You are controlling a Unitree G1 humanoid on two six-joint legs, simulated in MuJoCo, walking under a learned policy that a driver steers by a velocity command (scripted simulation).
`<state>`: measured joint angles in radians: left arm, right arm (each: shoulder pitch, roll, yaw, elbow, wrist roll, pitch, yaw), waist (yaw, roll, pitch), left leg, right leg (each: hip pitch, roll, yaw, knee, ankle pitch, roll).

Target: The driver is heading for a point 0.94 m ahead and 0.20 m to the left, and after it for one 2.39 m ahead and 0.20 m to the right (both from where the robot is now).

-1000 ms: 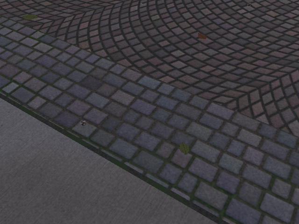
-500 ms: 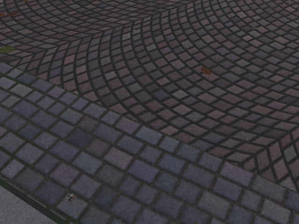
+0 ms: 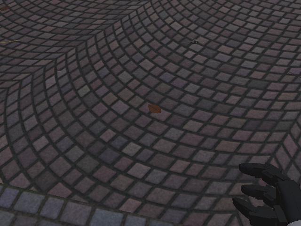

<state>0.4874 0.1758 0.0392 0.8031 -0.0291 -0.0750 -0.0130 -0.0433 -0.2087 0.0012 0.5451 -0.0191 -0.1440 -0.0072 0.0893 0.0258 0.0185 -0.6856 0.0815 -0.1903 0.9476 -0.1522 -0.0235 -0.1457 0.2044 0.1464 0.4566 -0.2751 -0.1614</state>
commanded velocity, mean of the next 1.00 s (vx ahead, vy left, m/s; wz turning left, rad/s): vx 0.93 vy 0.00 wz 0.41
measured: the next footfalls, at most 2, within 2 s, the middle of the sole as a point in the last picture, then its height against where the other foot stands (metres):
left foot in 0.20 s outside the picture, level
right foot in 0.62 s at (186, 167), level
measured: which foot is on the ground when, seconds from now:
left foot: up 0.00-0.18, down 0.20-0.60, up 0.62-0.98, down 1.00-1.00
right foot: down 0.00-0.20, up 0.22-0.60, down 0.62-1.00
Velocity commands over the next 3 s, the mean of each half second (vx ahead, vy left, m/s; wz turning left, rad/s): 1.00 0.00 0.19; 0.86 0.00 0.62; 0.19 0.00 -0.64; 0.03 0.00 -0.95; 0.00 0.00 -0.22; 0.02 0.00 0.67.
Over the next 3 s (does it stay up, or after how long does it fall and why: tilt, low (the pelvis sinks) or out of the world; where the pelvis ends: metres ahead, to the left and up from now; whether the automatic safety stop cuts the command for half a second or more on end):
stays up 1.12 0.26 0.01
